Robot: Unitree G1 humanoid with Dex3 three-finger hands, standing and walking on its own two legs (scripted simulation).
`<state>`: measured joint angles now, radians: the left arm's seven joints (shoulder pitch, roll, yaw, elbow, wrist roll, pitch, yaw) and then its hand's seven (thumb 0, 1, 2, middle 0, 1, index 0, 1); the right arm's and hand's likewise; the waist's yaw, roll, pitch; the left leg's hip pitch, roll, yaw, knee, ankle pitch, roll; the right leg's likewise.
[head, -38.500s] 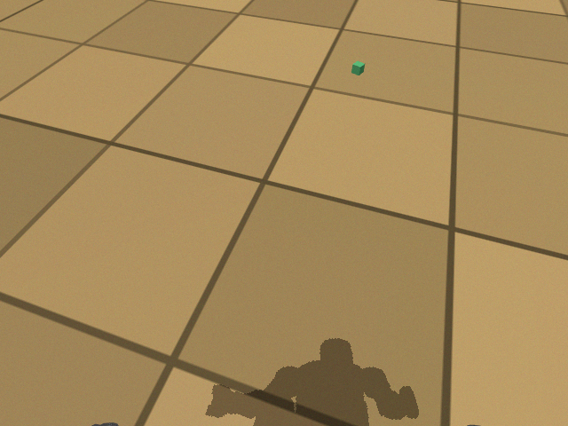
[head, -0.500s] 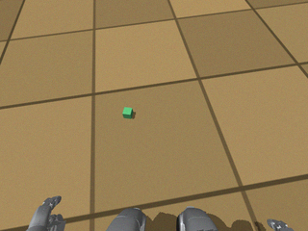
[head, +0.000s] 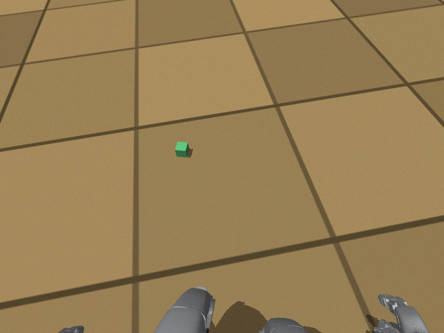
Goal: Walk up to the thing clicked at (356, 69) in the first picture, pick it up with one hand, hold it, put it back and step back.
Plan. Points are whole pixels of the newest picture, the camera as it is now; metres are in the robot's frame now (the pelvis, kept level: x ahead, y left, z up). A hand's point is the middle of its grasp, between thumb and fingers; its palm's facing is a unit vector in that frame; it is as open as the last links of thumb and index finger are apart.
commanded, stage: step back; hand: left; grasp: from above
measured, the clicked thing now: (182, 149) +1.01 +0.32 -0.73
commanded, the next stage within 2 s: stand in 1.06 s
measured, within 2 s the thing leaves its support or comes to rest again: neither
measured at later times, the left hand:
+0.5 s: hand out of the picture +0.00 +0.28 -0.14, palm faces +0.08 -0.91 -0.40, open 7.4 cm
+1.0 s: hand out of the picture +0.05 +0.30 -0.15, palm faces +0.06 -0.93 -0.36, open 7.4 cm
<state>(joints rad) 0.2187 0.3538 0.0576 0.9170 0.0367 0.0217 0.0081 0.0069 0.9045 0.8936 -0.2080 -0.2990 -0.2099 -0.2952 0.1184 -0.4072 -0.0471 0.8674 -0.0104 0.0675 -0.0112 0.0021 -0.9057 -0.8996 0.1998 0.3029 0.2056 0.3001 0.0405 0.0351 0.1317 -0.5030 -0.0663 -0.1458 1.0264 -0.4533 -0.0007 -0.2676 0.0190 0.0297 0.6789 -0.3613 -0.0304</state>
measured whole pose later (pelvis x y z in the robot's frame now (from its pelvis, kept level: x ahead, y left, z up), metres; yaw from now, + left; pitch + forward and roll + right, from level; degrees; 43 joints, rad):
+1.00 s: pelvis +0.00 +0.03 +0.01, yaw +2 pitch -2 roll -1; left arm 0.15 0.39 0.03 1.06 0.00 -0.02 0.00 0.01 0.91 0.89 -0.21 -0.30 -0.21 -0.29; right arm 0.05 -0.32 -0.01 1.05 -0.02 -0.01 0.01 0.00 -0.90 -0.90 0.20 0.30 0.21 0.30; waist 0.03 -0.01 0.08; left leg -0.27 0.05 0.04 0.56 -0.25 -0.01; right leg -0.18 -0.01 0.02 0.54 -0.32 0.02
